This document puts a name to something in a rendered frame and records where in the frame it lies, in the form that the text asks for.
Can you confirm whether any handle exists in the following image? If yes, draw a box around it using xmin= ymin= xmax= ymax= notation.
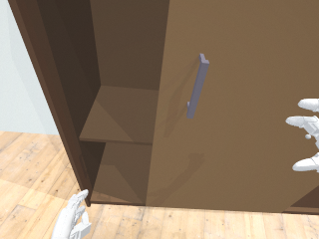
xmin=186 ymin=53 xmax=209 ymax=119

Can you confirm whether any wardrobe door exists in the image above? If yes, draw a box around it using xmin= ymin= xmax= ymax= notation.
xmin=290 ymin=185 xmax=319 ymax=208
xmin=146 ymin=0 xmax=319 ymax=214

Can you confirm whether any right robot hand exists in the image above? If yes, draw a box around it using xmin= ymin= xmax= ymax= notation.
xmin=286 ymin=99 xmax=319 ymax=172

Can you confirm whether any left robot hand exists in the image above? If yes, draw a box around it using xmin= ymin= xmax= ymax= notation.
xmin=51 ymin=189 xmax=92 ymax=239

